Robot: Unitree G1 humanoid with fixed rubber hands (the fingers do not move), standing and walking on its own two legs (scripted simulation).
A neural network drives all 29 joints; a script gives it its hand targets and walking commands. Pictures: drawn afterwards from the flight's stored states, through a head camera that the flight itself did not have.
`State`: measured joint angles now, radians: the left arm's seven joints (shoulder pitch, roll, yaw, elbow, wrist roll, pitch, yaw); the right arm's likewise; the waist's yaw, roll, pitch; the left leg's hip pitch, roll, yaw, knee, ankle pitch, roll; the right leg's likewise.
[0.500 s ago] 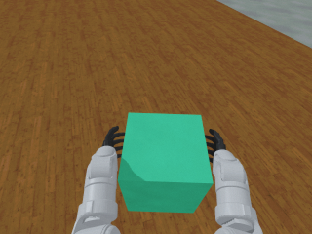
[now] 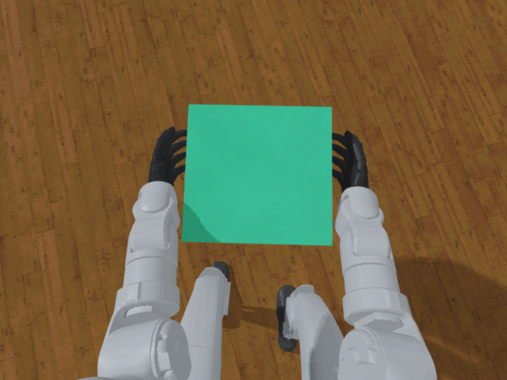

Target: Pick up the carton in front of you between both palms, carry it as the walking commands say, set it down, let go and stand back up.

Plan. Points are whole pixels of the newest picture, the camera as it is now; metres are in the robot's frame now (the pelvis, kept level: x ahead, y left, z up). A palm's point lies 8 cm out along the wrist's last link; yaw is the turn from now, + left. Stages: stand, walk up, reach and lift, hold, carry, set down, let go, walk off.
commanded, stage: set down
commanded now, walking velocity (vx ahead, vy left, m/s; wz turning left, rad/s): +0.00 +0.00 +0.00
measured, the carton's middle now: (258, 184) +0.39 +0.04 -0.16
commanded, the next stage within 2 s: none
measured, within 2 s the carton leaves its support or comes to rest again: neither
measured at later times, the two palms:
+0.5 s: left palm (180, 174) +0.42 +0.20 -0.22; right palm (326, 168) +0.45 -0.10 -0.21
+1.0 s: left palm (192, 181) +0.43 +0.20 -0.38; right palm (307, 168) +0.50 -0.09 -0.37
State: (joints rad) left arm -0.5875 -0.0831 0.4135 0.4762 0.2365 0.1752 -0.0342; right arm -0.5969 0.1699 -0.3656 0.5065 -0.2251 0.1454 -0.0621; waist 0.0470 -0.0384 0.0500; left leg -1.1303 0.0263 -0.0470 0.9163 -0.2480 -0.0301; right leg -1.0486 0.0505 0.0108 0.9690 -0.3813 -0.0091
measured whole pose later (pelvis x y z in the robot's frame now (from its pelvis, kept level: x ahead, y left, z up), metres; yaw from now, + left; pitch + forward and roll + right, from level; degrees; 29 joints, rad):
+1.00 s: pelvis -0.05 +0.01 -0.25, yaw -1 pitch +48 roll +0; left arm -1.12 -0.02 0.56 0.57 0.21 0.31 0.08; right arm -1.28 -0.13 -0.32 0.83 -0.17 0.29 -0.05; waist 0.09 -0.05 0.00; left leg -2.24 0.01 -0.03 1.81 -0.41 -0.04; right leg -2.16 0.08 0.03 1.91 -0.60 0.02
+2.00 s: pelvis -0.05 +0.00 -0.32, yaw +0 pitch +42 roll +4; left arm -1.38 0.19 0.55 0.97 0.09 0.20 0.02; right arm -1.50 -0.25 -0.15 1.09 -0.12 0.21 -0.04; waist 0.14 0.01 0.25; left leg -2.33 -0.01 -0.04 2.08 -0.48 -0.08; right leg -2.27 0.11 0.04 2.21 -0.66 0.01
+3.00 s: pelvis -0.05 +0.01 -0.28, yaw +0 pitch +42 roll +2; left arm -1.26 0.22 0.33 0.86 -0.16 0.13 0.16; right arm -1.48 -0.43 -0.03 1.06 0.08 0.18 -0.06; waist 0.15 -0.02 0.19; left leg -2.23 -0.03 -0.03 1.93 -0.44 -0.06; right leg -2.15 0.07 0.05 2.06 -0.65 0.02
